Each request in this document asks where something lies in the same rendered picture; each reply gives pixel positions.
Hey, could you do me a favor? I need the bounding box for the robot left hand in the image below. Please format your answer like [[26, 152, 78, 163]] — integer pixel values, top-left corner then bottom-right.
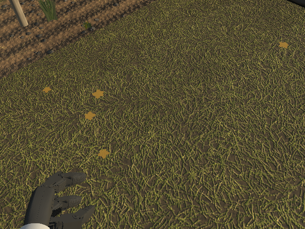
[[23, 171, 95, 229]]

